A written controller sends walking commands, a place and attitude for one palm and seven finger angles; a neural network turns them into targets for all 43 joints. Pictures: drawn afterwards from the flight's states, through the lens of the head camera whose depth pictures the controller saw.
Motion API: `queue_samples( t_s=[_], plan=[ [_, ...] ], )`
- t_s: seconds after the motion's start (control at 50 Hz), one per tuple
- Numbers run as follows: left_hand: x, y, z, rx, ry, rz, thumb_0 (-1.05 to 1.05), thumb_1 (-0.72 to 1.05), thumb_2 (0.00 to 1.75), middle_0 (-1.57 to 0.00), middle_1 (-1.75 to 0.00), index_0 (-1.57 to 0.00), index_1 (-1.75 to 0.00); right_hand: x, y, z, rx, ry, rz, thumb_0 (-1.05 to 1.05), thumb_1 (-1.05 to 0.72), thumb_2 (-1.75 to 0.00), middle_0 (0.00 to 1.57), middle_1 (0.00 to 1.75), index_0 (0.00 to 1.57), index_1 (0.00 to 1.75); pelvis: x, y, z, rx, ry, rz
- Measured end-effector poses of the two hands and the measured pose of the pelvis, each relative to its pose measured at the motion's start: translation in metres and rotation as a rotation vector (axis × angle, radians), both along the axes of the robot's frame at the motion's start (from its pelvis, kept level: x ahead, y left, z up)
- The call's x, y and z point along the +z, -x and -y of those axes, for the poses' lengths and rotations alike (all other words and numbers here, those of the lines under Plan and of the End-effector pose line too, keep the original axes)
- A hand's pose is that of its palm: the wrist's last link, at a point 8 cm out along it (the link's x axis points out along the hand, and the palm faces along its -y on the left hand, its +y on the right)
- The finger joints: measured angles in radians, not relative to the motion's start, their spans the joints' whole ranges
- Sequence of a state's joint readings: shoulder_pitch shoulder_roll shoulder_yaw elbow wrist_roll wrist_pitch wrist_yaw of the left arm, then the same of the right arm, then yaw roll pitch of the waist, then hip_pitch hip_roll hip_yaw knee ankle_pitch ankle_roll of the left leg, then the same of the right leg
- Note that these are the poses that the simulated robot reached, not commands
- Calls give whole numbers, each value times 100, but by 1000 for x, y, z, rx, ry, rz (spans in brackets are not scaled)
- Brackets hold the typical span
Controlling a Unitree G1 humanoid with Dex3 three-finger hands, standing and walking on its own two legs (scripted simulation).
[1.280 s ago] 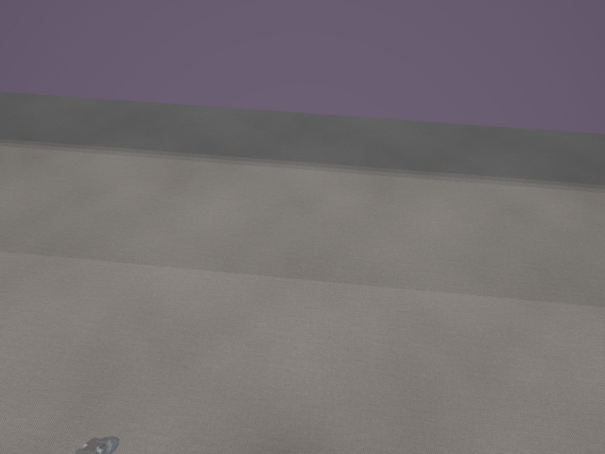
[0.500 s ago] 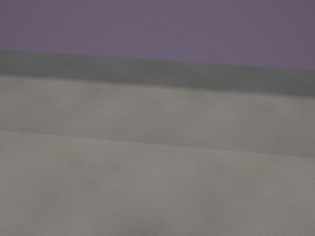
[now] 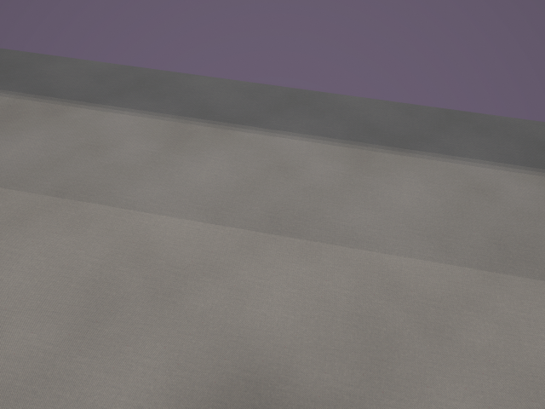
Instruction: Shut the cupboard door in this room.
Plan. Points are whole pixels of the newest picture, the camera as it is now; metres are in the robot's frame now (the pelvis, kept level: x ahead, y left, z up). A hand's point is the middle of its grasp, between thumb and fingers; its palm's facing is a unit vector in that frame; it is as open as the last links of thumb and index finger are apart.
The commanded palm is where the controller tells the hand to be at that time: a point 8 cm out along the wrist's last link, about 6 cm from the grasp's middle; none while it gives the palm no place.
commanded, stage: turn or walk to find it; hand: left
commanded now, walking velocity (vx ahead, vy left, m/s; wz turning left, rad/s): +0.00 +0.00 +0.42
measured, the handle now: out of the picture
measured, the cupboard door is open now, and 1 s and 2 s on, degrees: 78 78 78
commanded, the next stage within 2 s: none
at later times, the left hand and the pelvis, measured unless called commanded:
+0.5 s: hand out of the picture -0.04 +0.18 -0.15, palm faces +0.25 -0.93 -0.27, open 7.4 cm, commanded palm none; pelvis -0.03 -0.03 +0.01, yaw +15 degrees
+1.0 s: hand out of the picture -0.07 +0.20 -0.15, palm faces +0.47 -0.84 -0.28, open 7.4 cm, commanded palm none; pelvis -0.05 -0.03 +0.00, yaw +27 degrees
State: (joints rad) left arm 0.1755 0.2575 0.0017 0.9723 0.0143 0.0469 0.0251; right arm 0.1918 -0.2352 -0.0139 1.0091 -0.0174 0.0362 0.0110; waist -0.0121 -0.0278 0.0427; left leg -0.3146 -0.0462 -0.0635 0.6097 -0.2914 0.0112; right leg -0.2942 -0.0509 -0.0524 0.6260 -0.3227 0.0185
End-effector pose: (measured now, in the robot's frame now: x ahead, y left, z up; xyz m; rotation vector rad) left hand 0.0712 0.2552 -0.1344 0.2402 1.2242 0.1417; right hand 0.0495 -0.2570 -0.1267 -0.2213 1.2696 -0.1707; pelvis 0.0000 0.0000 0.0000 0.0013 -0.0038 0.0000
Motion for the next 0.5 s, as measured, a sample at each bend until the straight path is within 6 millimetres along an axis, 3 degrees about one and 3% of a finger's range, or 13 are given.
queue_samples(
  t_s=[0.12, 0.24, 0.38, 0.5],
  plan=[
    [4, 21, 7, 69, 3, -10, 1, 91, 89, -20, -30, -21, -30, -2, 8, -17, 28, -47, -19, 1, -91, -90, 20, 30, 20, 30, 5, 9, 7, 51, 4, -14],
    [15, 41, 22, 134, -25, 46, 1, 91, 89, -20, -30, -20, -30, -14, 10, 1, 62, -70, -33, 1, -90, -90, 20, 30, 20, 30, 1, 20, 27, 110, -2, -23],
    [23, 89, 35, 213, -42, 18, 1, 91, 89, -20, -30, -21, -30, -7, -10, 28, 113, -41, -16, 1, -91, -90, 20, 30, 20, 30, 7, 28, 36, 191, -17, 3],
    [16, 127, 36, 292, -12, -17, 1, 90, 89, -20, -30, -21, -30, 4, -35, 22, 202, -3, -6, 1, -91, -90, 20, 30, 20, 30, 9, 33, 31, 261, -28, -2]
  ],
)
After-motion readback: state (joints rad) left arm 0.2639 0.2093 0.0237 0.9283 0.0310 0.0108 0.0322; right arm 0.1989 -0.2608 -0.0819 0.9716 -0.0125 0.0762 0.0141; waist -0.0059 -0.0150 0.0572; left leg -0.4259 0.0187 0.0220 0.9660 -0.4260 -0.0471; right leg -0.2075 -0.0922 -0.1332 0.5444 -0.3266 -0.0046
